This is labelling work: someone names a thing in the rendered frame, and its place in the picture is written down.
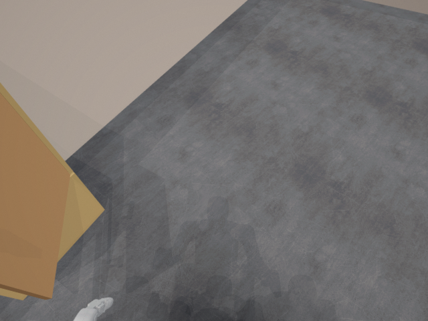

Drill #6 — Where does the robot left hand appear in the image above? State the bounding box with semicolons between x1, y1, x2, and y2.
74;298;113;321

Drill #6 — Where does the cupboard door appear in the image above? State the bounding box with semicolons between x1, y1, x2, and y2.
0;93;70;300

